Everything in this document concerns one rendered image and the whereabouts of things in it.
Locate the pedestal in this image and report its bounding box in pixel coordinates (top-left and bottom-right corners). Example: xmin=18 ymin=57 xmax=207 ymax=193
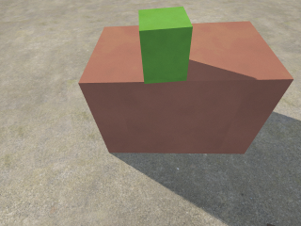
xmin=78 ymin=21 xmax=293 ymax=154

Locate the carton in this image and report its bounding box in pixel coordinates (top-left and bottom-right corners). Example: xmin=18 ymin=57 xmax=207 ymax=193
xmin=138 ymin=7 xmax=193 ymax=84

